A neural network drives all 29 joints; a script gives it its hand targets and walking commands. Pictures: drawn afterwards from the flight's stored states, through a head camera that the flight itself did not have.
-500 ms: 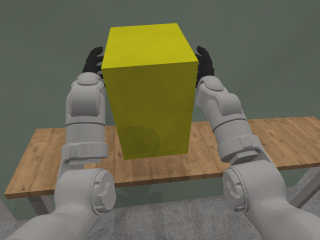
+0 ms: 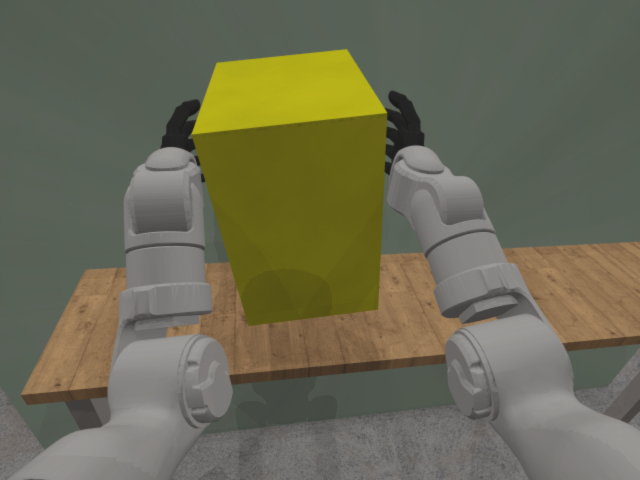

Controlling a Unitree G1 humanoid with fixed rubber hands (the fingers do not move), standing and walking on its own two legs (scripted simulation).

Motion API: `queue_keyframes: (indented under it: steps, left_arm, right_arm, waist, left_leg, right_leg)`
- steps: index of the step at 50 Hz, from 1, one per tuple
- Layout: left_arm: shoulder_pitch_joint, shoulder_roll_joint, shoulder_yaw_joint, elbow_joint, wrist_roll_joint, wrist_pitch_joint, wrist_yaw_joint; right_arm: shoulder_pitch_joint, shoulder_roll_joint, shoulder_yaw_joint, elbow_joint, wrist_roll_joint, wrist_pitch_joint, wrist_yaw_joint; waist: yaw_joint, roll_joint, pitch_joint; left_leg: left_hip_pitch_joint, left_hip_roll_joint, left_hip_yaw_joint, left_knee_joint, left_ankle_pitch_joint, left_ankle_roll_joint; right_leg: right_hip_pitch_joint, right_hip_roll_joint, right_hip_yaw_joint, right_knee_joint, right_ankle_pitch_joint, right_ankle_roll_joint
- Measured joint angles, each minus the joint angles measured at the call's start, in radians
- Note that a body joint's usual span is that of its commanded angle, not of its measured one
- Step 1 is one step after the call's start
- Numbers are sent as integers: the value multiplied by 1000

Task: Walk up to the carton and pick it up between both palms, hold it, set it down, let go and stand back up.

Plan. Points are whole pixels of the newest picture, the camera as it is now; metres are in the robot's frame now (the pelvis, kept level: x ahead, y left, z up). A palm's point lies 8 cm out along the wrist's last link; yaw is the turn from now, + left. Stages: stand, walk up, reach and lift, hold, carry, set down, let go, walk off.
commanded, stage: hold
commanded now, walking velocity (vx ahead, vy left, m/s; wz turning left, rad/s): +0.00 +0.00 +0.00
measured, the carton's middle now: (297, 187) +0.39 +0.01 +0.25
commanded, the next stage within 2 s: none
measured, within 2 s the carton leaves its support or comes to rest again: neither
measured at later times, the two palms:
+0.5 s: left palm (182, 167) +0.37 +0.14 +0.29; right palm (405, 164) +0.37 -0.11 +0.29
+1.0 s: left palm (178, 163) +0.36 +0.14 +0.29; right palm (404, 159) +0.36 -0.11 +0.30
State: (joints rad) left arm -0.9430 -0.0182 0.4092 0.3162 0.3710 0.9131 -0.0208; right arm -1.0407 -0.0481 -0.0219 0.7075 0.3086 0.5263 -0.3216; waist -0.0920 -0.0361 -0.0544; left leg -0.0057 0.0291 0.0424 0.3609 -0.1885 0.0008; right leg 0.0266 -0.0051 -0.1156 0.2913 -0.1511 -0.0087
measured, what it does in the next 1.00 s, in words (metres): stands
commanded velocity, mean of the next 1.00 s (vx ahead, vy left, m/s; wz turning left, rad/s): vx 0.00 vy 0.00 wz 0.00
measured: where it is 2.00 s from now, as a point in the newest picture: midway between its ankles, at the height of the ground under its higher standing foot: outside the picture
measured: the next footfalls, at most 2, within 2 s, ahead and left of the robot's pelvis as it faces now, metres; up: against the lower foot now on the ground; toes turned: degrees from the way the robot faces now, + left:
none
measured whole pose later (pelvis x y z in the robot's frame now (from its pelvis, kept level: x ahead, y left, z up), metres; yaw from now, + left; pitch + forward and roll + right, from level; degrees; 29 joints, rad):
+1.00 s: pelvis +0.00 -0.01 +0.00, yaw +1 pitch -9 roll -1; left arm -0.94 0.00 0.40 0.32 0.38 0.90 -0.05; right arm -1.03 -0.04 -0.01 0.69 0.32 0.54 -0.34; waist -0.10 -0.04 -0.06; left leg 0.00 0.03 0.02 0.35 -0.18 -0.01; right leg 0.03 0.00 -0.13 0.29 -0.16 -0.02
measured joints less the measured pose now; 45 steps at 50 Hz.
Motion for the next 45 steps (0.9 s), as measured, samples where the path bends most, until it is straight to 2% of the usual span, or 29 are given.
queue_keyframes:
  steps: [8,14,29,38,45]
  left_arm:
    - [-15,13,-2,26,2,-4,-10]
    - [10,16,-18,-10,-8,-3,-12]
    - [42,1,-21,-65,1,14,-22]
    - [11,6,-4,-7,20,6,-32]
    - [4,13,-8,-6,12,-7,-30]
  right_arm:
    - [-16,2,-7,24,-3,-2,0]
    - [4,0,13,-10,18,-3,-11]
    - [49,-4,44,-75,39,17,-31]
    - [21,8,10,-22,12,20,-22]
    - [15,5,14,-24,12,8,-21]
  waist:
    - [2,-9,1]
    - [-8,-3,-4]
    - [-8,4,1]
    - [-1,-2,2]
    - [1,-3,4]
  left_leg:
    - [-8,2,-5,-3,3,-5]
    - [-12,3,-11,4,-3,-7]
    - [11,4,-8,10,-14,-7]
    - [11,1,-8,-3,-2,-7]
    - [1,2,-14,-4,4,-9]
  right_leg:
    - [-7,3,-4,-1,0,-4]
    - [-4,4,-10,-3,-3,-4]
    - [18,5,-6,-1,-11,-3]
    - [11,2,-5,1,-8,-5]
    - [5,4,-11,-2,-3,-7]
